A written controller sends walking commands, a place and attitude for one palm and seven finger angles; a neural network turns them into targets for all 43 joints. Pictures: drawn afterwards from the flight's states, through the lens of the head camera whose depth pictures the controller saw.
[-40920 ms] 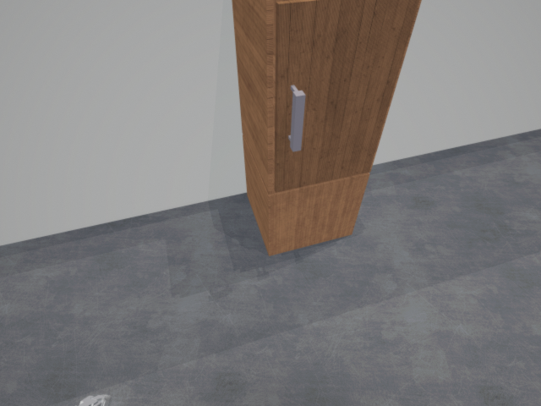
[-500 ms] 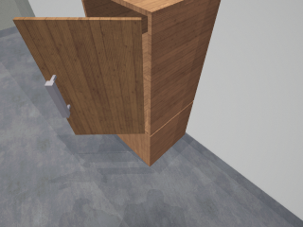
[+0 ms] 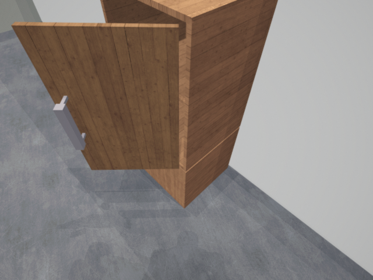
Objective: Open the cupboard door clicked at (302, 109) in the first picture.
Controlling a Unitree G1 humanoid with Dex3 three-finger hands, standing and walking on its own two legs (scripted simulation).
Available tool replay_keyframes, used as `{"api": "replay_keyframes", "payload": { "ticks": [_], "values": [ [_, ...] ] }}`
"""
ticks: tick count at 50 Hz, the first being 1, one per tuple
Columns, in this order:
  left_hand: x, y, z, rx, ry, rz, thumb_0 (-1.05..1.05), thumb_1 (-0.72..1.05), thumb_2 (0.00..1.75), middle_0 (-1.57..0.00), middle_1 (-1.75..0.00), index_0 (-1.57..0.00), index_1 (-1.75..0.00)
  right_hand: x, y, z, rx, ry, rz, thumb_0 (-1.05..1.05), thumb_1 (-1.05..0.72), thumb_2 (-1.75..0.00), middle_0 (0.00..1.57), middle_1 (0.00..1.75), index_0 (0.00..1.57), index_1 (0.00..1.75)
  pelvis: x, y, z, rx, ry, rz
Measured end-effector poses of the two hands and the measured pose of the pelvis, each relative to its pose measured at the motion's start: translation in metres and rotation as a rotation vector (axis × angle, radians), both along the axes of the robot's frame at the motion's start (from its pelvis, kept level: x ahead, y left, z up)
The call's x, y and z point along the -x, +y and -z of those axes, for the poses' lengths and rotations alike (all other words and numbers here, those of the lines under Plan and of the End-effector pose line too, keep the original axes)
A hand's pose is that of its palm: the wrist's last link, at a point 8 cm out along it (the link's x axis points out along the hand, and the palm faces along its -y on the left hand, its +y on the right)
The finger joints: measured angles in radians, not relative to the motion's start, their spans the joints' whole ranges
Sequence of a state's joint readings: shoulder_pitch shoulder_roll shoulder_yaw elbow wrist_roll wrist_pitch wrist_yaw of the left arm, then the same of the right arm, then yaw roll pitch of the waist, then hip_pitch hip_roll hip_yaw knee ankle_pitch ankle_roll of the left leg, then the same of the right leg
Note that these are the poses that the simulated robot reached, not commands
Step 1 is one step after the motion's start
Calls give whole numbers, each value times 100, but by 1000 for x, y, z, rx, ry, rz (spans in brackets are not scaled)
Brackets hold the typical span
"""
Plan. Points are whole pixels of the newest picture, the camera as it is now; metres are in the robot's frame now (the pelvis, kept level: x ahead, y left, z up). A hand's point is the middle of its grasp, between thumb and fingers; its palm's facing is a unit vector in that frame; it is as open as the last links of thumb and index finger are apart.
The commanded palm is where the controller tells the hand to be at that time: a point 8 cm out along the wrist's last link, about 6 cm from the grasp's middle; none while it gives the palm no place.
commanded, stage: come to a stop and stand still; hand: left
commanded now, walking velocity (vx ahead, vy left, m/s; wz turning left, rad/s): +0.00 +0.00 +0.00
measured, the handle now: (73, 123) +0.53 +0.39 -0.04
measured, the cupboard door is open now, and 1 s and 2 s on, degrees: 47 47 47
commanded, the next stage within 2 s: look again from close up in 0.16 s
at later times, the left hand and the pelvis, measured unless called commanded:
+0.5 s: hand out of the picture +0.00 +0.20 -0.18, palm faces +0.02 -0.98 -0.22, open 7.3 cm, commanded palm none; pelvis -0.02 +0.02 -0.01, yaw -1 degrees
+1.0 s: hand out of the picture -0.13 +0.21 -0.19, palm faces +0.08 -0.98 -0.17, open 7.4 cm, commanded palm none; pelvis -0.08 +0.04 -0.01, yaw +1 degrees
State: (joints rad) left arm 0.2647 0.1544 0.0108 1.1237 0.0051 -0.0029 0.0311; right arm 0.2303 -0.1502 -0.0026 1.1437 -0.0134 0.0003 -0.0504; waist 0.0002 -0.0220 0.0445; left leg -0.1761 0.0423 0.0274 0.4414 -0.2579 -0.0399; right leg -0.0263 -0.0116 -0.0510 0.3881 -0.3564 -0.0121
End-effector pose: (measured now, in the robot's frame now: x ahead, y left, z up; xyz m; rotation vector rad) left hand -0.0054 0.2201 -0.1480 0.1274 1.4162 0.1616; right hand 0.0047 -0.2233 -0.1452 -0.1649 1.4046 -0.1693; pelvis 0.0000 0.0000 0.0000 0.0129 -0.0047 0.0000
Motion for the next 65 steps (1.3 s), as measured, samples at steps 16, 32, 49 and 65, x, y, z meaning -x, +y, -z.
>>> {"api": "replay_keyframes", "payload": {
  "ticks": [16, 32, 49, 65],
  "values": [
    [-4, 11, -2, -24, -24, 38, 0, 91, 90, -19, -30, -20, -30, 6, 9, 2, -12, -3, 6, 1, -92, -90, 20, 30, 20, 30, 3, 11, 1, 14, 16, 13],
    [24, 37, 2, -33, -134, 47, 0, 91, 90, -19, -30, -20, -30, 19, 22, 3, 0, -179, -3, 0, -93, -90, 20, 30, 20, 30, 48, 29, 11, 18, -35, 16],
    [125, 36, 7, 11, 24, -34, 0, 91, 90, -20, -30, -20, -30, 100, 33, 2, -15, -7, -13, 1, -91, -90, 20, 30, 20, 30, 80, 38, 9, 26, -14, -14],
    [62, 73, -3, -9, -108, -36, 1, 91, 90, -19, -30, -20, -30, 70, 73, 3, -43, -63, -49, 0, -91, -90, 20, 30, 20, 30, 69, 69, 6, 14, 5, -51]
  ]
}}
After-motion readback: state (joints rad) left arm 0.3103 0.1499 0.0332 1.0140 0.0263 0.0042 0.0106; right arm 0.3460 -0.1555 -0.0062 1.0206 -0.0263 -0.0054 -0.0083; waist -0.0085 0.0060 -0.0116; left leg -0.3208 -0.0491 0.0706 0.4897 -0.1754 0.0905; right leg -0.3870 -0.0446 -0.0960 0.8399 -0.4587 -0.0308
